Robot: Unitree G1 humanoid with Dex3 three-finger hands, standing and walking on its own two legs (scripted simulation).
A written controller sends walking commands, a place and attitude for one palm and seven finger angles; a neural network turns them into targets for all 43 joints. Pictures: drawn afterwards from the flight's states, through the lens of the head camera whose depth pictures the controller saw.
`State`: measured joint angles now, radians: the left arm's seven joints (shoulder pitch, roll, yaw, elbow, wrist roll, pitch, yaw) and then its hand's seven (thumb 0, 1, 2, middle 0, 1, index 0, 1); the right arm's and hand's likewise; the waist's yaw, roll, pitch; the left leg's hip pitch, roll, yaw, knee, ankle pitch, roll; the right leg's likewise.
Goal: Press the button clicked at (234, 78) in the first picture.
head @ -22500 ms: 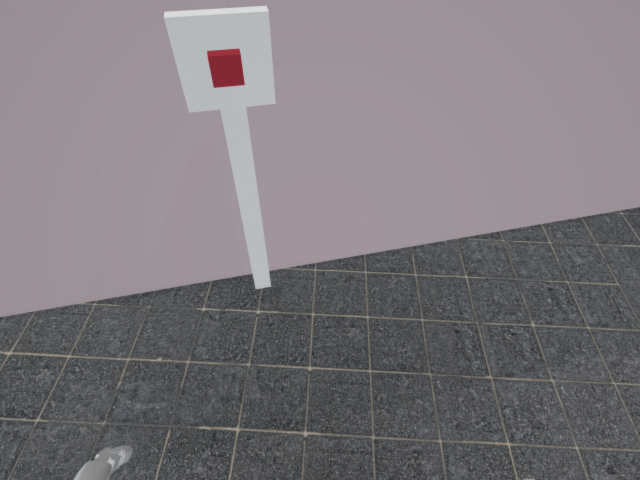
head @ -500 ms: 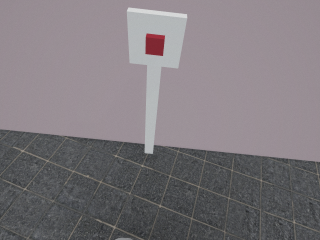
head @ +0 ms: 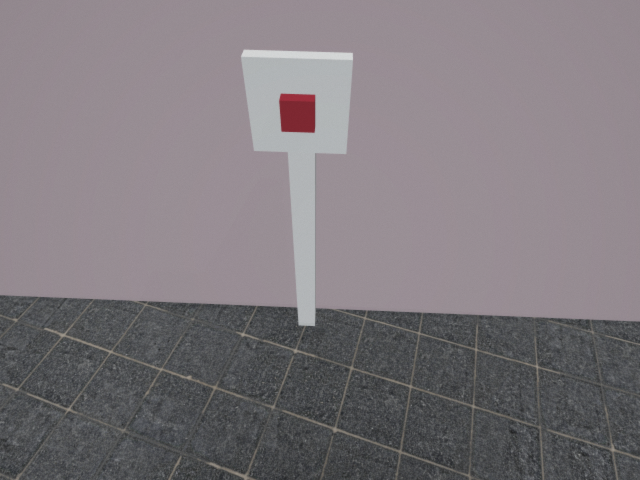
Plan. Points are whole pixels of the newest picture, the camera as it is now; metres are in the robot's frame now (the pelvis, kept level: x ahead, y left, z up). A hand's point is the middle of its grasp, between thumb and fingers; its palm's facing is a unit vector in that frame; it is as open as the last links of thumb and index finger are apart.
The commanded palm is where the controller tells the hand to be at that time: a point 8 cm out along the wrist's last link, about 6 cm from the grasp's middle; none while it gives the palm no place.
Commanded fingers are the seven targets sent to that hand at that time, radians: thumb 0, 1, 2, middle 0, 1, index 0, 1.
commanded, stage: let the arm hang, fingers relaxed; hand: left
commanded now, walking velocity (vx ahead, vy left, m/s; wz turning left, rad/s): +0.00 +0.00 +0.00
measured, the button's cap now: (298, 112) +0.72 +0.09 +0.10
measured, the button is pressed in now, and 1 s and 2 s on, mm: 0 0 0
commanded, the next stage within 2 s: stand and wait in 0.24 s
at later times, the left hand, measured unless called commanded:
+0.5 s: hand out of the picture +0.00 +0.16 -0.18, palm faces +0.06 -0.98 -0.18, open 7.4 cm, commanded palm none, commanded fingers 0.00 0.90 0.90 -0.20 -0.30 -0.20 -0.30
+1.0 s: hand out of the picture +0.02 +0.15 -0.17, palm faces +0.06 -0.98 -0.17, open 7.4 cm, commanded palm none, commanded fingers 0.00 0.90 0.90 -0.20 -0.30 -0.20 -0.30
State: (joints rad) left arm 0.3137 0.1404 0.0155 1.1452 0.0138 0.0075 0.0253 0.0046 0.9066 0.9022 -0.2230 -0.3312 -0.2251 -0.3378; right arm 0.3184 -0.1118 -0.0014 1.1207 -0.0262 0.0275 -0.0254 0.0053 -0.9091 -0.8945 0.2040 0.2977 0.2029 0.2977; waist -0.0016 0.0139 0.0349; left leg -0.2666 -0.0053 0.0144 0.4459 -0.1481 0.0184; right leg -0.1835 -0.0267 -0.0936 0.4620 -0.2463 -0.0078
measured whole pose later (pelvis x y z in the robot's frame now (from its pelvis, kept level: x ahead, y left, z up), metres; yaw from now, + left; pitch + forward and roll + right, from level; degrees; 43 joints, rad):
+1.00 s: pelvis +0.04 -0.02 +0.00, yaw +0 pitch -2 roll +0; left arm 0.27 0.13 0.02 1.16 0.01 -0.01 0.03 0.00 0.91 0.90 -0.20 -0.30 -0.20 -0.30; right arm 0.26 -0.13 0.00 1.16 -0.02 0.01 -0.04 0.01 -0.92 -0.89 0.20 0.30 0.20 0.30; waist 0.00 0.00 0.06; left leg -0.20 0.01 0.00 0.42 -0.19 0.00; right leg -0.10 -0.01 -0.11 0.40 -0.27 -0.02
